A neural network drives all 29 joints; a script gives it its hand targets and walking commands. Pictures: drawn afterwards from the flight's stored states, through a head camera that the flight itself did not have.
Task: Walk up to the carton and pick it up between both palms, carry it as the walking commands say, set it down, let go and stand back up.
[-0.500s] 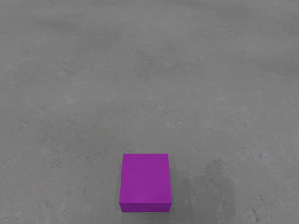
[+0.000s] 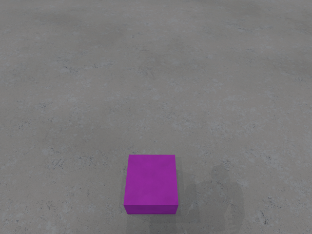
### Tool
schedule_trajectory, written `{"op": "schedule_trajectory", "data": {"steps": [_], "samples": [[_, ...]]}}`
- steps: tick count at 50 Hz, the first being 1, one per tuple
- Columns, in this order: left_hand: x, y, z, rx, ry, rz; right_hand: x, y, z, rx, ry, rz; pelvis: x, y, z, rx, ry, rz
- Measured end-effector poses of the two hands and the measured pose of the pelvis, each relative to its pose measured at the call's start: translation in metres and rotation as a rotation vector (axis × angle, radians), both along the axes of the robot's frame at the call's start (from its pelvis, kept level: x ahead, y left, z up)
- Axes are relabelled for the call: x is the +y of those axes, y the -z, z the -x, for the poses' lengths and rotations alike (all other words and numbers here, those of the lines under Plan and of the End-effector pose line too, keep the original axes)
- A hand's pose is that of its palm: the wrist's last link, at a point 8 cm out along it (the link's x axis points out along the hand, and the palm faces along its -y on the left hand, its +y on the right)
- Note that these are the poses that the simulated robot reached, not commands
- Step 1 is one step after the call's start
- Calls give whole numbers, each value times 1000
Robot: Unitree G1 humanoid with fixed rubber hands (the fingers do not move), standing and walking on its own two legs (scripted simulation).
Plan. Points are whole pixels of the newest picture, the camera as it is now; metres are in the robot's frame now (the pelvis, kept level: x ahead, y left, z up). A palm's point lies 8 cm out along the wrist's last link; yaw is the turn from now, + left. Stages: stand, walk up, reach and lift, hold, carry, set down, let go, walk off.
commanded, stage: walk up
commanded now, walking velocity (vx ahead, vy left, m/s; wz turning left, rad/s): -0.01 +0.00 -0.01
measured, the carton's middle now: (151, 183) +0.50 +0.03 -0.67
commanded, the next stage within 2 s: none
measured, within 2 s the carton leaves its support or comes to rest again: neither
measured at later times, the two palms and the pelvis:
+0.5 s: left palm out of the picture +0.04 +0.24 -0.15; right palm out of the picture +0.03 -0.25 -0.14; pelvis -0.01 +0.00 -0.01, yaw +0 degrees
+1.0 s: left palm out of the picture +0.04 +0.21 -0.14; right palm out of the picture -0.04 -0.24 -0.14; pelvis +0.00 -0.01 +0.00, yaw -1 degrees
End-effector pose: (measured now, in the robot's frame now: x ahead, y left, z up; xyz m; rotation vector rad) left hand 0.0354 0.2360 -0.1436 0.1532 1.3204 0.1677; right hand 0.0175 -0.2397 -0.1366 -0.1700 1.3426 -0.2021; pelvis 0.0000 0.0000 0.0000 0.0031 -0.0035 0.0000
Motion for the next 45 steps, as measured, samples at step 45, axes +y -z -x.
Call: {"op": "schedule_trajectory", "data": {"steps": [45], "samples": [[-31,2,10,-16,-3,29,-6,5,21,11,10,-25,-15,0,6,-2,11,-7]]}}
